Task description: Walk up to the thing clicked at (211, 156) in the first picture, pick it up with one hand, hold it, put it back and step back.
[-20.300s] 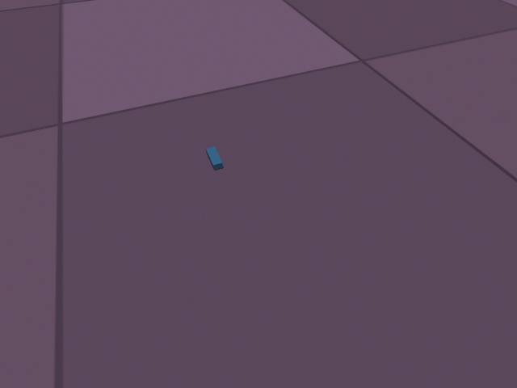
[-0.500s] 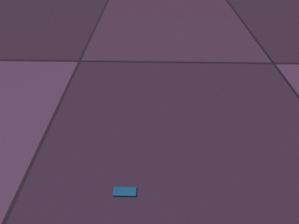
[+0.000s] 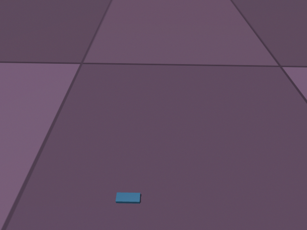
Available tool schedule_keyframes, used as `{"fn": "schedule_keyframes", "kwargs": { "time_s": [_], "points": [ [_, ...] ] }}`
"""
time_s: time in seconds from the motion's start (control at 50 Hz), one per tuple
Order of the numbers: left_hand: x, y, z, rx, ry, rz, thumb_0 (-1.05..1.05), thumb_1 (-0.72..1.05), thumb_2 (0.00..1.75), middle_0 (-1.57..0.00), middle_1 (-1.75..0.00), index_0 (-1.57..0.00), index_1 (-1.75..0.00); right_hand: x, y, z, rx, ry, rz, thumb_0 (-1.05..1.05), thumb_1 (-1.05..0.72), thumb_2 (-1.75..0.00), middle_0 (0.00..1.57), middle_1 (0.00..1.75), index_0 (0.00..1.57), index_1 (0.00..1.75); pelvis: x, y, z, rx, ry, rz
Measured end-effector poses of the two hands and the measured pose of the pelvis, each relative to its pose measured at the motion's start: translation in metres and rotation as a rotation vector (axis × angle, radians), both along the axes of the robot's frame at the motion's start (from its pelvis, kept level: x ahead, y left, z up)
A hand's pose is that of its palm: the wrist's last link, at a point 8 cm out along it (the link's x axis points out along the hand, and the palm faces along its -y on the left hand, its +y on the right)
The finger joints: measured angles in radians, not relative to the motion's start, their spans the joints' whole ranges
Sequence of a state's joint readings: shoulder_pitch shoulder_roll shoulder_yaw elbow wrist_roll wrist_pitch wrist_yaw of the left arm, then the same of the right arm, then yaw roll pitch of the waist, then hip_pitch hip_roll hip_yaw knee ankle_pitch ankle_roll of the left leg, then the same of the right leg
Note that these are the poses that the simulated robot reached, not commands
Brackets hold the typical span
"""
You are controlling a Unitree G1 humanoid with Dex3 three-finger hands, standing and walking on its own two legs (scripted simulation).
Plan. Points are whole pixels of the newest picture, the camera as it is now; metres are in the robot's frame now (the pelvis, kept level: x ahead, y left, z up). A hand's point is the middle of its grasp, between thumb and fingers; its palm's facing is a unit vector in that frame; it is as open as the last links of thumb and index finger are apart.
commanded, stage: walk up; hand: left
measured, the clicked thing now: (128, 197) +0.42 +0.18 -0.76
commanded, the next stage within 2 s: none
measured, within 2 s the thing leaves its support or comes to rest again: neither
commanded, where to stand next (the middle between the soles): +0.04 -0.06 m, yaw +1 degrees
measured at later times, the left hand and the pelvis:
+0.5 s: hand out of the picture +0.05 +0.19 -0.18, palm faces +0.03 -0.95 -0.30, open 7.4 cm; pelvis +0.00 -0.06 -0.01, yaw +2 degrees
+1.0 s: hand out of the picture +0.10 +0.18 -0.15, palm faces +0.06 -0.92 -0.38, open 7.4 cm; pelvis +0.02 -0.09 +0.00, yaw +1 degrees
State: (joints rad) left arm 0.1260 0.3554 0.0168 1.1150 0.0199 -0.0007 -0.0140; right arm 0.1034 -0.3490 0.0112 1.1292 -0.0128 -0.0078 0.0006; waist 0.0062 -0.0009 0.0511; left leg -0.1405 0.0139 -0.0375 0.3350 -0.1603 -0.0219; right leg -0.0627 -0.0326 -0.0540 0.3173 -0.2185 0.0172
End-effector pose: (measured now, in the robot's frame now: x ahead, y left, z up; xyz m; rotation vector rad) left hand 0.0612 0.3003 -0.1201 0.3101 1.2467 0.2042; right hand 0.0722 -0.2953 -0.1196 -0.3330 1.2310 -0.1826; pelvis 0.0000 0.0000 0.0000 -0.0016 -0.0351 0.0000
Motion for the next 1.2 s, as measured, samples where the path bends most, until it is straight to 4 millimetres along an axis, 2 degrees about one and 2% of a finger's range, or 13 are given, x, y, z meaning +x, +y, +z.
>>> {"fn": "schedule_keyframes", "kwargs": {
  "time_s": [0.08, 0.16, 0.24, 0.34, 0.48, 0.56, 0.68, 0.84, 1.0, 1.2],
  "points": [
    [0.001, 0.005, -0.003, 0.007, -0.001, 0.02, 0.0, 0.9, 0.9, -0.2, -0.3, -0.2, -0.3, -0.004, -0.009, 0.003, -0.032, -0.03, -0.008, 0.01, -0.91, -0.89, 0.21, 0.3, 0.2, 0.3, -0.002, -0.007, -0.004, 0.012, 0.006, 0.003],
    [-0.002, 0.001, -0.005, 0.025, 0.005, 0.028, 0.0, 0.9, 0.9, -0.2, -0.3, -0.2, -0.3, -0.013, -0.034, 0.004, -0.076, -0.032, -0.015, 0.01, -0.9, -0.89, 0.21, 0.3, 0.21, 0.3, -0.006, -0.023, -0.009, 0.024, 0.014, 0.001],
    [-0.013, -0.016, -0.004, 0.039, 0.013, 0.021, 0.0, 0.91, 0.9, -0.2, -0.3, -0.2, -0.3, -0.017, -0.066, -0.001, -0.104, -0.016, -0.029, 0.01, -0.9, -0.89, 0.21, 0.3, 0.21, 0.3, -0.009, -0.04, -0.015, 0.002, 0.004, 0.004],
    [-0.023, -0.041, -0.002, 0.014, 0.023, 0.032, 0.0, 0.9, 0.9, -0.2, -0.3, -0.2, -0.3, -0.016, -0.082, 0.001, -0.108, 0.015, -0.01, 0.01, -0.91, -0.89, 0.2, 0.3, 0.2, 0.3, -0.005, -0.051, -0.01, 0.016, 0.008, 0.013],
    [-0.017, -0.064, -0.02, -0.04, 0.008, 0.051, 0.0, 0.9, 0.9, -0.2, -0.3, -0.2, -0.3, -0.005, -0.076, -0.001, -0.089, 0.017, 0.04, 0.01, -0.91, -0.89, 0.2, 0.3, 0.2, 0.3, 0.002, -0.061, -0.015, 0.024, -0.003, 0.033],
    [-0.006, -0.079, -0.021, -0.054, -0.004, 0.044, 0.0, 0.9, 0.9, -0.2, -0.3, -0.2, -0.3, 0.009, -0.071, 0.0, -0.045, -0.026, 0.047, 0.01, -0.91, -0.89, 0.21, 0.3, 0.2, 0.3, 0.006, -0.07, -0.012, 0.022, -0.009, 0.02],
    [0.011, -0.091, -0.008, -0.036, -0.046, 0.026, 0.0, 0.9, 0.9, -0.2, -0.3, -0.2, -0.3, 0.036, -0.073, -0.002, 0.004, -0.087, 0.045, 0.01, -0.91, -0.89, 0.21, 0.3, 0.2, 0.3, 0.014, -0.081, -0.008, 0.011, -0.014, 0.023],
    [0.028, -0.083, 0.01, 0.024, -0.092, 0.052, 0.0, 0.9, 0.9, -0.2, -0.3, -0.2, -0.3, 0.056, -0.079, -0.004, 0.017, -0.102, 0.058, 0.01, -0.91, -0.89, 0.21, 0.3, 0.2, 0.3, 0.019, -0.087, -0.005, 0.01, -0.013, 0.024],
    [0.025, -0.076, 0.011, 0.04, -0.071, 0.057, 0.0, 0.9, 0.9, -0.2, -0.3, -0.2, -0.3, 0.053, -0.083, -0.001, 0.003, -0.083, 0.045, 0.01, -0.91, -0.89, 0.2, 0.3, 0.2, 0.3, 0.019, -0.087, -0.003, 0.007, -0.013, 0.018],
    [0.016, -0.077, -0.001, -0.005, -0.027, 0.048, 0.0, 0.9, 0.9, -0.2, -0.3, -0.2, -0.3, 0.029, -0.078, 0.003, -0.016, -0.044, 0.015, 0.01, -0.91, -0.89, 0.2, 0.3, 0.2, 0.3, 0.017, -0.077, -0.001, 0.004, -0.015, 0.004]
  ]
}}
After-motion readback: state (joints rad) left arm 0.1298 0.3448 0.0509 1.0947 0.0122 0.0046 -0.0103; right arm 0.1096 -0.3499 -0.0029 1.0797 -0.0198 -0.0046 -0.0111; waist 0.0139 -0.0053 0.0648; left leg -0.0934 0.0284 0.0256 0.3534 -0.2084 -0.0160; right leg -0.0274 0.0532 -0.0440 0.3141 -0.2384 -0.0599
